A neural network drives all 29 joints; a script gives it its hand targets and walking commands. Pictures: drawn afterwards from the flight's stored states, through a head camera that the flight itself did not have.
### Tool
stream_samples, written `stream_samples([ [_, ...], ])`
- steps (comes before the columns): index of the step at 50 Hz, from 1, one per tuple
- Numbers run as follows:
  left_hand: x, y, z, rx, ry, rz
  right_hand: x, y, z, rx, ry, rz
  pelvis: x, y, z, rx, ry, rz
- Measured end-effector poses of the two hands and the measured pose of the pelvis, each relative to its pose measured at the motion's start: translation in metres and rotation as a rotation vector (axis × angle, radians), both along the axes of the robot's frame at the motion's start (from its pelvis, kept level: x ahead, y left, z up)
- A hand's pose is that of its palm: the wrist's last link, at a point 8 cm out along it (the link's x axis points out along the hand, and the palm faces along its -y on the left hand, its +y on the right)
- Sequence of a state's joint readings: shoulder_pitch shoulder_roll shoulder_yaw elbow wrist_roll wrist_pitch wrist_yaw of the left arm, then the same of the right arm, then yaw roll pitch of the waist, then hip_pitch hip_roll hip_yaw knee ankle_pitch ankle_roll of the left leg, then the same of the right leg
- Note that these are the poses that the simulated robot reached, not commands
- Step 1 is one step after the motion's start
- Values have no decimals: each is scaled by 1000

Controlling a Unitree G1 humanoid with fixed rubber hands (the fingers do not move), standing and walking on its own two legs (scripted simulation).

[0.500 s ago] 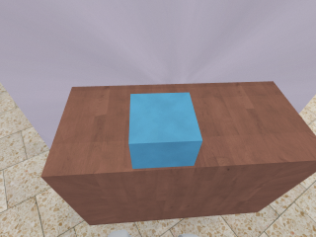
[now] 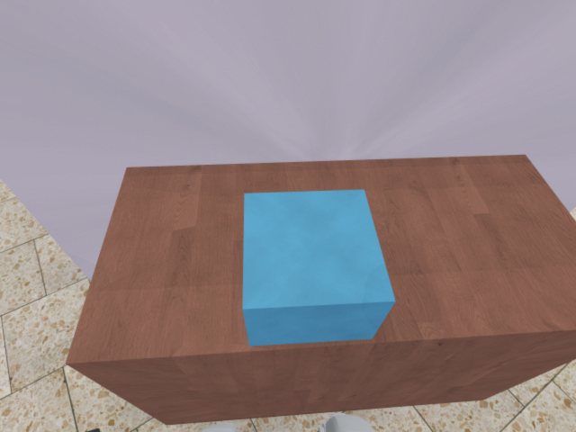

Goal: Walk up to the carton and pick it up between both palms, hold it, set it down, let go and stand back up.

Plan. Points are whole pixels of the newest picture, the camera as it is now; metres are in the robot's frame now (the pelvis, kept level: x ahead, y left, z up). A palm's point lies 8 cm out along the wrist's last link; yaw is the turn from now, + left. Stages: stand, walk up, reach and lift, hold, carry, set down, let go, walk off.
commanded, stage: walk up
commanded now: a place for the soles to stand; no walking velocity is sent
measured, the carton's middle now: (308, 266) +0.37 -0.03 -0.03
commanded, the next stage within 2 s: none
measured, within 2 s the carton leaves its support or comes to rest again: neither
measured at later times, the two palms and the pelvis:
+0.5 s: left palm out of the picture +0.08 +0.31 -0.11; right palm out of the picture +0.10 -0.29 -0.10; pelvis +0.01 +0.01 +0.00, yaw +0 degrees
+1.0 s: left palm out of the picture +0.07 +0.22 -0.10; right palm out of the picture +0.06 -0.37 -0.11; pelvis -0.03 -0.06 +0.00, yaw +1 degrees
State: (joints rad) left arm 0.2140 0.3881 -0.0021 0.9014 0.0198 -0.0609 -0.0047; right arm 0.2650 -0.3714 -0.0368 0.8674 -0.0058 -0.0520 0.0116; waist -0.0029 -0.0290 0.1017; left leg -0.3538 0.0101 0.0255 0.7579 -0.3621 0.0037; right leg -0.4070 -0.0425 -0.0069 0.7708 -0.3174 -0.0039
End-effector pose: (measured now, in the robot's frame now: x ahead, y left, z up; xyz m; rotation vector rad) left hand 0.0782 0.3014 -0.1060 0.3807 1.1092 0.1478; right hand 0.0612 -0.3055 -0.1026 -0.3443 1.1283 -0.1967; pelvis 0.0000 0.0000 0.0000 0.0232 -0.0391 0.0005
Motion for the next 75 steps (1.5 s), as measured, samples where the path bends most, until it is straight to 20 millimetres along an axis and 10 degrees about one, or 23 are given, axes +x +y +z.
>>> stream_samples([
  [27,4,7,-5,-13,66,34,35,16,-2,15,-33,11,10,11,1,-16,11,3],
  [38,22,-25,6,37,7,4,25,-41,-7,-52,-57,-14,0,-34,-7,26,-9,3],
  [50,-10,-77,9,-20,-5,29,0,-68,-3,-32,-26,-3,-25,-63,3,31,-10,17],
  [75,-78,-61,-8,-38,72,75,-49,-61,-2,-35,9,20,-67,-61,-1,2,-30,48],
])
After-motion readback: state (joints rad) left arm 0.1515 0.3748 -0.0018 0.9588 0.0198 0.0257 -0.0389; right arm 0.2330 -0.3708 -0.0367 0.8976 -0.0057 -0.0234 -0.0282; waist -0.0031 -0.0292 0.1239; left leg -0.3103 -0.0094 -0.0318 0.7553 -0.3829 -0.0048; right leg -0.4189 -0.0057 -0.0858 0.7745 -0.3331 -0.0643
